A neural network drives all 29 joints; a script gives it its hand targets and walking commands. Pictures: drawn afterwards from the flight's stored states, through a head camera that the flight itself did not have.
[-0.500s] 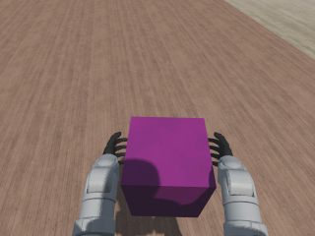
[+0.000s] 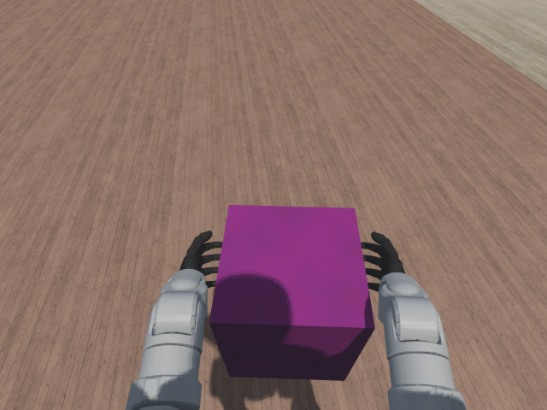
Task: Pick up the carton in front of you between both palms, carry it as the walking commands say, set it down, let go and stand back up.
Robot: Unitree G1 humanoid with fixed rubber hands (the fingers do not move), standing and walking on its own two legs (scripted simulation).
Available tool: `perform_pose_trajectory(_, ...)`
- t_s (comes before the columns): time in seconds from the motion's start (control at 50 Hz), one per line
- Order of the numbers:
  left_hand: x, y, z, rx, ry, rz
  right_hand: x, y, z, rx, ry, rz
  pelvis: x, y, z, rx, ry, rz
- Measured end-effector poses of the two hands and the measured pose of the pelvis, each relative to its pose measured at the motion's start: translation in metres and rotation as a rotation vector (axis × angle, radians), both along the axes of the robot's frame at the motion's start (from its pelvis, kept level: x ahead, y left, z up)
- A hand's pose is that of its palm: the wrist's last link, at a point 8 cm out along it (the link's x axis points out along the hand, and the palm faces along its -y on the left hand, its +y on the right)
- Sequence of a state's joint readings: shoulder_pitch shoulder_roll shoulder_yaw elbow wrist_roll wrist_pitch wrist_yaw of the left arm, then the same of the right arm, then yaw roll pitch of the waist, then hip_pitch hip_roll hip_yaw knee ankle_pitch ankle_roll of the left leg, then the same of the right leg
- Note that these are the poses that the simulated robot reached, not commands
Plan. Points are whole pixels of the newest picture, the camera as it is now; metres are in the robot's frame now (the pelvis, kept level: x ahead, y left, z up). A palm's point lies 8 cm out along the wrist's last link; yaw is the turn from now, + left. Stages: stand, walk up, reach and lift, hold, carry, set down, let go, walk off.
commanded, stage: hold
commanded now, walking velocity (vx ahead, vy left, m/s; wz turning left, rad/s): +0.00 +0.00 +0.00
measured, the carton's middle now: (289, 296) +0.31 +0.00 -0.06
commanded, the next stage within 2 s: set down in 0.52 s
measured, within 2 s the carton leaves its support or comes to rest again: neither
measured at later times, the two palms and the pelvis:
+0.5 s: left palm (202, 288) +0.26 +0.13 +0.05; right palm (410, 284) +0.27 -0.17 +0.05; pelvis -0.02 -0.03 +0.00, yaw +3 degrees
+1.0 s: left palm (218, 282) +0.33 +0.13 -0.05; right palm (385, 288) +0.33 -0.17 -0.05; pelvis -0.02 -0.02 -0.03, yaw +2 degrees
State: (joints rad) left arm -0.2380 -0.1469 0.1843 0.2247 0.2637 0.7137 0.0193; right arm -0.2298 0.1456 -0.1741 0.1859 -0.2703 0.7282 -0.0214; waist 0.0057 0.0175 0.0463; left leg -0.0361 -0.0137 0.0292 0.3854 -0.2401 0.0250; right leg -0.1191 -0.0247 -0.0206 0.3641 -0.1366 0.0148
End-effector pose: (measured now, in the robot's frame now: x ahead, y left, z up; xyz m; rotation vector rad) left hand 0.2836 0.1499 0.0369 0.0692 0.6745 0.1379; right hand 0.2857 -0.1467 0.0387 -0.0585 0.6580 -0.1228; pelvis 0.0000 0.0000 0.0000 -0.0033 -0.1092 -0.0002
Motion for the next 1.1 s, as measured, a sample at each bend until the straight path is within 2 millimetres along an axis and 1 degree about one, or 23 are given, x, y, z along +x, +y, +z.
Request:
perform_pose_trajectory(0.1,-0.011,0.001,0.003,-0.007,-0.006,0.021,-0.004,0.001,0.003,-0.001,-0.005,0.015,-0.010,-0.004,-0.001,-0.001,-0.025,0.011)
perform_pose_trajectory(0.26,-0.020,-0.010,0.008,-0.007,-0.013,0.019,-0.014,-0.011,0.006,0.019,-0.013,0.008,-0.023,-0.015,-0.003,0.002,-0.047,0.022)
perform_pose_trajectory(0.36,-0.023,-0.017,0.010,-0.007,-0.018,0.027,-0.016,-0.018,0.008,0.035,-0.018,0.015,-0.027,-0.023,-0.003,0.004,-0.053,0.033)
perform_pose_trajectory(0.46,-0.024,-0.020,0.012,-0.011,-0.022,0.043,-0.013,-0.022,0.010,0.048,-0.021,0.028,-0.026,-0.031,-0.004,0.005,-0.058,0.045)
perform_pose_trajectory(0.62,-0.018,-0.023,0.014,-0.017,-0.026,0.059,-0.002,-0.024,0.012,0.059,-0.023,0.034,-0.019,-0.038,-0.004,0.004,-0.059,0.055)
perform_pose_trajectory(0.7,-0.008,-0.024,0.011,-0.023,-0.020,0.066,0.009,-0.024,0.010,0.069,-0.017,0.017,-0.016,-0.039,-0.005,0.002,-0.052,0.055)
perform_pose_trajectory(0.76,0.003,-0.024,0.004,-0.024,-0.010,0.072,0.018,-0.023,0.003,0.075,-0.007,-0.008,-0.014,-0.038,-0.007,0.000,-0.036,0.054)
perform_pose_trajectory(0.84,0.020,-0.023,-0.013,-0.018,0.006,0.060,0.030,-0.021,-0.014,0.081,0.008,-0.033,-0.014,-0.035,-0.011,-0.004,0.013,0.050)
perform_pose_trajectory(0.92,0.035,-0.022,-0.042,-0.004,0.025,0.029,0.038,-0.020,-0.045,0.063,0.024,-0.046,-0.017,-0.030,-0.016,-0.004,0.103,0.043)
perform_pose_trajectory(1.02,0.045,-0.020,-0.097,0.004,0.029,-0.005,0.040,-0.019,-0.100,0.042,0.028,-0.057,-0.025,-0.021,-0.028,0.000,0.258,0.027)
perform_pose_trajectory(1.1,0.049,-0.017,-0.146,-0.008,0.023,-0.010,0.041,-0.016,-0.149,0.049,0.020,-0.070,-0.032,-0.014,-0.045,0.002,0.394,0.024)
